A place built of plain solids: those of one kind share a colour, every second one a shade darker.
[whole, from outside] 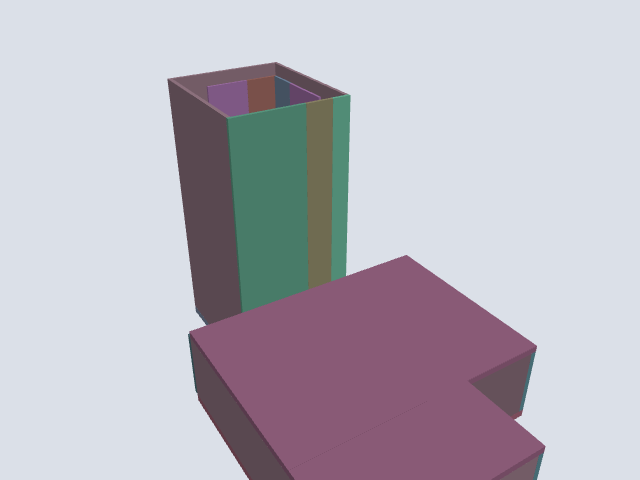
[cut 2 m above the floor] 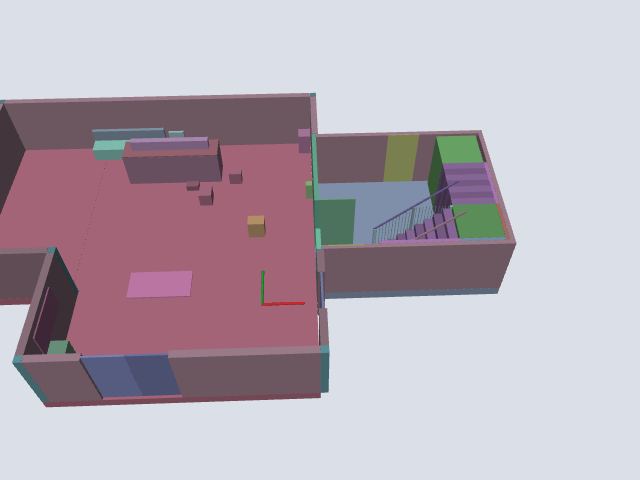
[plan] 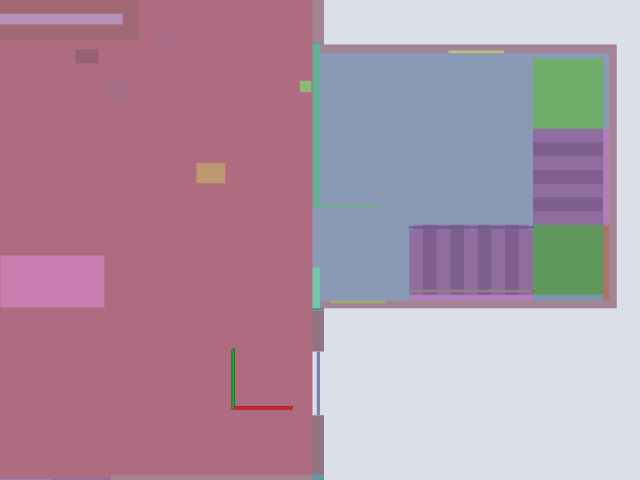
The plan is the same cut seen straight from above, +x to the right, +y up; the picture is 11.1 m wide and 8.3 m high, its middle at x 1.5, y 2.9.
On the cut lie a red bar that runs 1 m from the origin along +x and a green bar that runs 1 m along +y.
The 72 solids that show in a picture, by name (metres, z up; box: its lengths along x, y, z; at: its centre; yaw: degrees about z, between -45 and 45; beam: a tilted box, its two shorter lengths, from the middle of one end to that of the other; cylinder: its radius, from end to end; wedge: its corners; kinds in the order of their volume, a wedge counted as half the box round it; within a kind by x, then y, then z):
{
 "wall_1": {"box": [0.2, 6.1, 2.7], "at": [-8.63, 5.09, 1.35]},
 "wall_2": {"box": [2.9, 0.2, 2.7], "at": [-7.08, 1.94, 1.35]},
 "wall_3": {"box": [0.2, 3.0, 2.7], "at": [-5.53, 0.34, 1.35]},
 "wall_4": {"box": [1.31, 0.2, 2.7], "at": [-4.77, -1.26, 1.35]},
 "wall_5": {"box": [9.9, 0.2, 2.7], "at": [-3.58, 8.24, 1.35]},
 "wall_6": {"box": [3.49, 0.2, 2.7], "at": [-0.37, -1.26, 1.35]},
 "wall_7": {"box": [0.2, 1.03, 2.7], "at": [1.47, -0.64, 1.35]},
 "wall_8": {"box": [0.2, 0.72, 2.7], "at": [1.47, 1.33, 1.35]},
 "wall_9": {"box": [0.2, 1.83, 2.7], "at": [1.47, 7.23, 1.35]},
 "wall_10": {"box": [5.0, 0.13, 10.3], "at": [4.0, 1.78, 5.15]},
 "wall_11": {"box": [5.0, 0.15, 10.3], "at": [4.0, 6.21, 5.15]},
 "wall_12": {"box": [0.13, 4.56, 10.3], "at": [6.56, 4.0, 5.15]},
 "lobby_floor_slab_1": {"box": [3.1, 6.5, 0.3], "at": [-7.18, 5.09, -0.15]},
 "lobby_floor_slab_2": {"box": [7.0, 9.7, 0.3], "at": [-2.13, 3.49, -0.15]},
 "lobby_ceiling_slab_1": {"box": [3.1, 6.5, 0.25], "at": [-7.18, 5.09, 2.82]},
 "lobby_ceiling_slab_2": {"box": [7.0, 9.7, 0.25], "at": [-2.13, 3.49, 2.82]},
 "tread_slab_1": {"box": [0.24, 1.22, 0.21], "at": [3.17, 2.56, 0.1]},
 "tread_slab_2": {"box": [0.24, 1.22, 0.41], "at": [3.4, 2.56, 0.21]},
 "tread_slab_3": {"box": [0.24, 1.22, 0.62], "at": [3.64, 2.56, 0.31]},
 "tread_slab_4": {"box": [0.25, 1.22, 0.82], "at": [3.87, 2.56, 0.41]},
 "tread_slab_5": {"box": [0.25, 1.22, 1.03], "at": [4.11, 2.56, 0.52]},
 "tread_slab_6": {"box": [0.24, 1.22, 1.24], "at": [4.35, 2.56, 0.62]},
 "tread_slab_7": {"box": [0.25, 1.22, 1.44], "at": [4.58, 2.56, 0.72]},
 "tread_slab_8": {"box": [0.25, 1.22, 1.65], "at": [4.82, 2.56, 0.83]},
 "tread_slab_9": {"box": [0.25, 1.22, 1.86], "at": [5.06, 2.56, 0.93]},
 "tread_slab_10": {"box": [1.22, 0.24, 2.27], "at": [5.79, 3.28, 1.14]},
 "tread_slab_11": {"box": [1.22, 0.25, 2.47], "at": [5.79, 3.52, 1.24]},
 "tread_slab_12": {"box": [1.22, 0.25, 2.68], "at": [5.79, 3.76, 1.34]},
 "tread_slab_13": {"box": [1.22, 0.24, 2.89], "at": [5.79, 3.99, 1.44]},
 "tread_slab_14": {"box": [1.22, 0.25, 3.09], "at": [5.79, 4.23, 1.55]},
 "tread_slab_15": {"box": [1.22, 0.25, 3.3], "at": [5.79, 4.47, 1.65]},
 "tread_slab_16": {"box": [1.22, 0.25, 3.5], "at": [5.79, 4.71, 1.75]},
 "landing_slab_1": {"box": [1.22, 1.22, 2.06], "at": [5.79, 2.56, 1.03]},
 "landing_slab_2": {"box": [1.22, 1.21, 3.71], "at": [5.79, 5.43, 1.86]},
 "floor_slab_1": {"box": [5.26, 4.56, 0.3], "at": [4.0, 4.0, -0.15]},
 "wall_cheek_1": {"box": [0.13, 0.71, 10.3], "at": [1.44, 2.07, 5.15]},
 "wall_cheek_2": {"box": [0.13, 2.81, 10.3], "at": [1.44, 4.88, 5.15]},
 "wall_wall_1": {"box": [2.13, 0.1, 9.82], "at": [4.12, 1.9, 4.91]},
 "wall_wall_2": {"box": [0.1, 1.67, 9.82], "at": [6.45, 4.0, 4.91]},
 "lobby_desk_body_1": {"box": [3.0, 0.75, 1.15], "at": [-3.13, 6.72, 0.57]},
 "wall_land_far_wall_1": {"box": [0.1, 1.32, 9.82], "at": [6.45, 2.51, 4.91]},
 "wall_land_wall_1": {"box": [1.22, 0.1, 9.82], "at": [5.79, 1.9, 4.91]},
 "wall_head_1": {"box": [0.13, 1.05, 8.22], "at": [1.44, 2.95, 6.19]},
 "lobby_seats_seat_1": {"box": [2.4, 0.6, 0.45], "at": [-4.79, 7.84, 0.22]},
 "wallpost_1": {"box": [0.2, 0.2, 2.7], "at": [-8.63, 1.94, 1.35]},
 "wallpost_2": {"box": [0.2, 0.2, 2.7], "at": [-5.53, -1.26, 1.35]},
 "wallpost_3": {"box": [0.2, 0.2, 2.7], "at": [-5.53, 1.94, 1.35]},
 "wallpost_4": {"box": [0.2, 0.2, 2.7], "at": [1.47, -1.26, 1.35]},
 "wallpost_5": {"box": [0.2, 0.2, 2.7], "at": [1.47, 8.24, 1.35]},
 "lobby_planter_plant_1": {"box": [0.43, 0.43, 1.2], "at": [-4.83, -0.83, 1.1]},
 "lobby_entrance_leaf_1": {"box": [1.0, 0.05, 2.1], "at": [-3.62, -1.26, 1.05]},
 "lobby_entrance_leaf_2": {"box": [1.0, 0.05, 2.1], "at": [-2.62, -1.26, 1.05]},
 "door_leaf_1": {"box": [0.96, 0.045, 2.06], "at": [2.15, 1.83, 1.03]},
 "door_leaf_2": {"box": [0.96, 0.045, 2.06], "at": [4.2, 6.16, 1.03]},
 "lobby_desk_screen_1": {"box": [2.44, 0.19, 0.35], "at": [-3.13, 6.72, 1.36]},
 "lobby_parcel_box_1": {"box": [0.4, 0.25, 0.2], "at": [-2.53, 6.08, 0.1]},
 "lobby_parcel_box_2": {"box": [0.4, 0.45, 0.45], "at": [-2.04, 5.5, 0.22]},
 "lobby_parcel_box_3": {"box": [0.4, 0.25, 0.45], "at": [-1.14, 6.34, 0.22]},
 "lobby_runner_top_1": {"box": [1.8, 0.9, 0.09], "at": [-3.12, 2.18, -0.01]},
 "lobby_lift_leaf_1": {"box": [0.06, 1.1, 2.1], "at": [1.47, 0.42, 1.05]},
 "lobby_bin_body_1": {"box": [0.4, 0.4, 0.75], "at": [1.15, 7.83, 0.37]},
 "lobby_seats_back_1": {"box": [2.4, 0.12, 0.4], "at": [-4.79, 8.08, 0.65]},
 "lobby_left_box_1": {"box": [0.5, 0.35, 0.6], "at": [-0.39, 4.06, 0.3]},
 "door_front_leaf_open_1": {"box": [1.03, 0.045, 2.07], "at": [2.01, 3.5, 1.04]},
 "lobby_desk_counter_1": {"box": [3.0, 0.75, 0.04], "at": [-3.13, 6.72, 1.17]},
 "lobby_board_panel_1": {"box": [0.04, 1.5, 0.8], "at": [-5.41, 0.14, 1.4]},
 "lobby_extinguisher_body_1": {"box": [0.2, 0.2, 0.6], "at": [1.25, 5.56, 0.3]},
 "lobby_desk_chair_back_1": {"box": [0.5, 0.08, 0.47], "at": [-3.13, 7.8, 0.71]},
 "posts_1": {"box": [0.07, 0.07, 0.93], "at": [3.08, 3.12, 0.67]},
 "posts_2": {"box": [0.07, 0.07, 1.01], "at": [4.12, 3.12, 1.53]},
 "handrail_rail_1": {"beam": [0.045, 0.045], "from": [3.05, 2.02, 1.11], "to": [5.18, 2.02, 2.97]},
 "rail_top_1": {"beam": [0.045, 0.045], "from": [3.05, 3.12, 1.11], "to": [5.18, 3.12, 2.97]}
}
